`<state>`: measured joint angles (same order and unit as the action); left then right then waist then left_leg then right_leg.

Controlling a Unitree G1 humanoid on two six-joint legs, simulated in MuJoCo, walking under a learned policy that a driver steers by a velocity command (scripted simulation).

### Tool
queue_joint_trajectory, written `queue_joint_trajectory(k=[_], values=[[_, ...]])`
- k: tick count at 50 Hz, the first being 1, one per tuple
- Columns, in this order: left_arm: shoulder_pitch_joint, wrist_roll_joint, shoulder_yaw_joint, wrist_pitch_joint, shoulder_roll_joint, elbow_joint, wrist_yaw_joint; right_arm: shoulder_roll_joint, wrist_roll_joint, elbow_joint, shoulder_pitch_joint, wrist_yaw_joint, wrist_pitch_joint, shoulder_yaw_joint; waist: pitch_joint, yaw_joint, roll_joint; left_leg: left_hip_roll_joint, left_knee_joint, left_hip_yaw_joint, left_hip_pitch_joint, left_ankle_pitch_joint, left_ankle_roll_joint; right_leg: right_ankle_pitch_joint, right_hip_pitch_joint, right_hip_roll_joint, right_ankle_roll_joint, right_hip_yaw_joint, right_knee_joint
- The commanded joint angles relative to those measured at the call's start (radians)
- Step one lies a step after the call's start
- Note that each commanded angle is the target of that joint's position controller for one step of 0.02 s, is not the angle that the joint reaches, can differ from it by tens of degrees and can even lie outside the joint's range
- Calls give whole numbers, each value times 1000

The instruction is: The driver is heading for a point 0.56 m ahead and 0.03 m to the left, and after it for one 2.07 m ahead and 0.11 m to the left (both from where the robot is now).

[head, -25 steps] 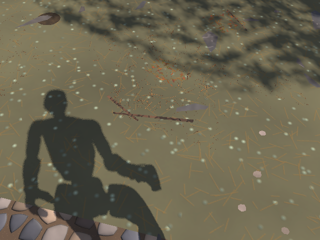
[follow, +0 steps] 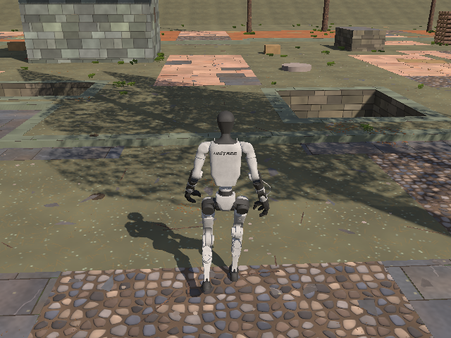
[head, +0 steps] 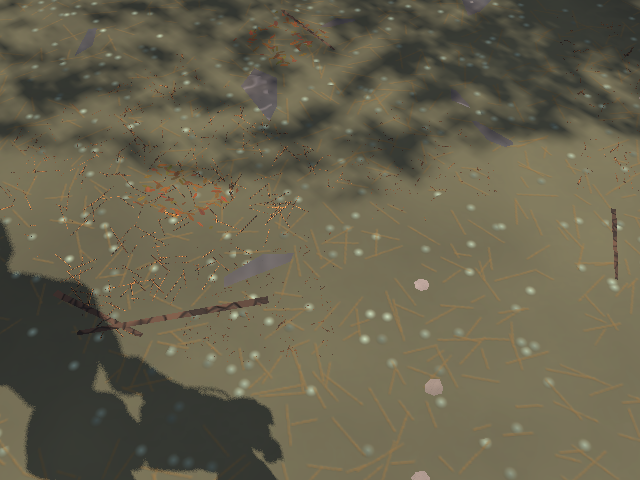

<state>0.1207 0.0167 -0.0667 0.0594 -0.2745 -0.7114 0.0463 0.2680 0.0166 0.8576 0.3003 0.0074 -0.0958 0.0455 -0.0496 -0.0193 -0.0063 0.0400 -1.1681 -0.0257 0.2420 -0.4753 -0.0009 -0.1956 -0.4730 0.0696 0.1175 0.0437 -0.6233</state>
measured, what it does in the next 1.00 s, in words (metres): walks ahead: left foot, then right foot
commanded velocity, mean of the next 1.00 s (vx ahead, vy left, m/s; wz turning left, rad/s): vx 0.50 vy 0.00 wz -0.16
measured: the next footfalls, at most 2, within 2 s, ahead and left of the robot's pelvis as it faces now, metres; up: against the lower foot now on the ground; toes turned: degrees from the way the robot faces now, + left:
left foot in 0.42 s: +0.43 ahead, +0.12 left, +0.00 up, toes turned -8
right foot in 0.98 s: +0.68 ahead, -0.16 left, +0.00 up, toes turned -9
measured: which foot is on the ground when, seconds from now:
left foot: up 0.00-0.40, down 0.42-0.98, up 1.00-1.00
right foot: down 0.00-0.44, up 0.46-0.96, down 0.98-1.00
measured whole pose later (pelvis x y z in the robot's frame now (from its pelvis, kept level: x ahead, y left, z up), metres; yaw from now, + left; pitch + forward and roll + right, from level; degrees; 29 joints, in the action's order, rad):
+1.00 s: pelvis +0.55 -0.03 +0.00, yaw -7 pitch +3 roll +1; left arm 0.03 0.00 -0.04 0.10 -0.24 -0.66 0.04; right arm 0.29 0.01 0.88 0.40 0.00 -0.05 0.05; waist -0.02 -0.08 0.00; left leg 0.00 -0.60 0.02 0.06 -0.48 0.02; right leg -0.09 -0.49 -0.01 0.07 0.03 -0.54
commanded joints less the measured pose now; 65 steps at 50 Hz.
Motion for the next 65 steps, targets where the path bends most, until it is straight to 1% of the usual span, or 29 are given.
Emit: queue_joint_trajectory(k=[1, 2, 5, 8, 11, 16, 19, 20, 21, 22, 23, 24, 25, 26, 27, 28, 31, 38, 44, 46, 48, 49, 50, 51, 52, 53, 55, 59, 65], values=[[155, 3, -41, 12, -132, 32, -13, 130, 1, -140, -94, -2, -67, 23, 158, 61, 29, 52, -110, 116, 527, 109, 20, 163, 541, -294, 207, -499, 327], [105, -3, -31, 11, -102, 51, -15, 140, -16, -137, -77, 3, -54, 33, 124, 23, 21, 76, -47, 115, 453, 144, 9, 235, 426, -259, 192, -430, 351], [96, -7, -30, 18, -107, 59, -25, 105, -29, -142, -38, 1, -16, 33, 106, -16, -14, 89, 59, 87, 370, 206, -33, 365, 279, -222, 193, -335, 397], [150, -6, -32, 21, -125, 31, -42, 74, -34, -173, -131, 4, -7, 20, 74, 17, -39, 79, 249, 60, 387, 373, -57, 422, 239, -185, 161, -245, 411], [197, -1, -30, 16, -130, 9, -48, 51, -25, -193, -238, -6, -15, 8, 64, 70, -64, 43, 482, 45, 335, 568, -45, 319, 250, -156, 111, -202, 400], [263, 3, -31, 11, -147, -29, -48, 85, -10, -237, -350, -33, -31, 13, 21, 114, -74, 16, 629, 58, 380, 544, 1, 226, 403, -249, 107, -296, 348], [256, 0, -36, 0, -161, -39, -55, 109, -11, -238, -302, -41, -40, 23, 29, 73, -98, -5, 672, 46, 324, 422, 48, 359, 485, -285, 78, -326, 280], [232, -1, -35, -4, -162, -35, -56, 125, -12, -219, -225, -38, -42, 34, 67, 26, -100, -33, 704, 17, 210, 417, 70, 511, 481, -258, 60, -302, 202], [219, -7, -26, -6, -142, -27, -55, 161, -18, -183, -93, -33, -43, 51, 163, -36, -78, -22, 701, 22, 5, 462, 106, 598, 435, -200, 34, -256, 42], [218, -25, -6, -5, -98, -3, -55, 219, -30, -163, 84, -27, -41, 64, 315, -100, 24, 149, 677, 218, -283, 489, 178, 368, 263, -127, -2, -200, -250], [381, -2, 17, 14, -12, -7, -49, 278, -28, -125, 155, -35, -33, 82, 422, -37, 339, 353, 765, 674, -615, 294, 344, -290, -133, 37, -76, -143, -595], [335, 10, 6, 24, -99, -20, -46, 178, -3, -126, 159, -38, -30, 58, 374, -75, 237, 344, 851, 776, -602, 71, 315, -367, -270, -13, -71, -227, -693], [215, 20, -8, 30, -147, 9, -42, 135, -3, -139, 86, -32, -24, 44, 221, -81, 143, 309, 871, 625, -470, 63, 266, -274, -321, -65, -67, -200, -700], [148, 10, -4, 32, -134, 26, -44, 127, -14, -152, 15, -31, -17, 37, 142, -55, 52, 269, 891, 513, -327, 162, 242, -188, -290, -113, -68, -158, -654], [121, -6, -7, 32, -124, 33, -44, 110, -21, -155, -21, -34, -15, 30, 84, -31, 35, 235, 919, 444, -222, 267, 241, -140, -265, -140, -74, -146, -592], [140, -10, -10, 27, -112, 31, -44, 97, -28, -155, -38, -35, -18, 23, 79, 0, 62, 205, 942, 388, -160, 341, 233, -108, -208, -166, -78, -146, -550], [173, -9, -4, 10, -70, 20, -46, 108, -17, -137, -33, -36, -26, 26, 75, 26, 91, 172, 993, 278, -94, 474, 247, -71, -168, -181, -102, -114, -456], [-45, -11, 12, 21, -29, 73, -38, 154, -2, -83, 47, -16, -5, 37, 28, -40, 70, 129, 1024, 125, -120, 545, 206, 256, -174, -165, -127, -72, -65], [-180, 2, 10, 38, -44, 129, -6, 175, 5, -32, 117, -10, 22, 43, -13, -70, 83, 203, 954, 154, -262, 556, 192, 191, -178, -129, -89, -59, 83], [-140, 0, 2, 43, -66, 124, 0, 191, 7, -27, 101, -4, 32, 48, 12, -34, 98, 215, 892, 154, -298, 677, 173, 122, -99, -107, -60, -44, 117], [80, -10, -34, 45, -132, 62, -12, 178, 6, -32, 77, -1, 38, 41, 153, 82, 82, 142, 637, 100, -223, 907, 131, 148, 253, -72, -8, -15, 159], [276, -24, -56, 44, -209, 31, -25, 128, -16, -61, 69, 0, 35, 18, 312, 157, -20, 80, 330, 62, -9, 651, 92, 199, 578, -260, 61, -212, 119], [316, -29, -67, 38, -274, 14, -24, 8, -9, -72, 205, -7, 14, -17, 436, 92, -288, -90, -3, 56, 387, -52, 34, 31, 896, -488, 210, -657, 207], [329, -18, -45, 34, -173, 16, -26, 119, 14, -52, 152, -11, 0, 8, 411, 142, -190, -51, -122, 177, 498, -103, 37, -117, 857, -478, 193, -723, 278], [264, -14, -31, 35, -138, 17, -30, 166, 32, -82, 57, -13, -5, 25, 253, 134, -137, -9, -134, 164, 547, -12, 43, -96, 722, -447, 145, -564, 304], [194, -18, -22, 36, -115, 20, -30, 156, 25, -91, 8, -10, -3, 24, 178, 100, -72, 37, -92, 139, 512, 77, 38, -28, 582, -404, 116, -448, 334], [112, -28, -9, 47, -69, 15, -24, 131, 11, -86, 13, -6, 19, 33, 96, 37, -86, 85, -17, 142, 420, 176, 25, 67, 398, -340, 87, -295, 411], [96, -32, -23, 71, -88, -26, -27, 77, 12, -88, 19, -2, 58, 32, 44, 1, -62, 94, 42, 152, 415, 280, 3, 224, 307, -325, 88, -128, 488], [128, -30, -31, 57, -122, -71, -51, 51, 4, -138, -135, -26, 50, 25, -1, 48, -40, 77, 345, 99, 450, 549, 4, 297, 371, -293, 47, 58, 503]])
Over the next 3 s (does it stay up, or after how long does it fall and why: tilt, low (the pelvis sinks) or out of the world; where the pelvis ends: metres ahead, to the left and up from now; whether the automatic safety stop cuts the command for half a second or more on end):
stays up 1.39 0.12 0.01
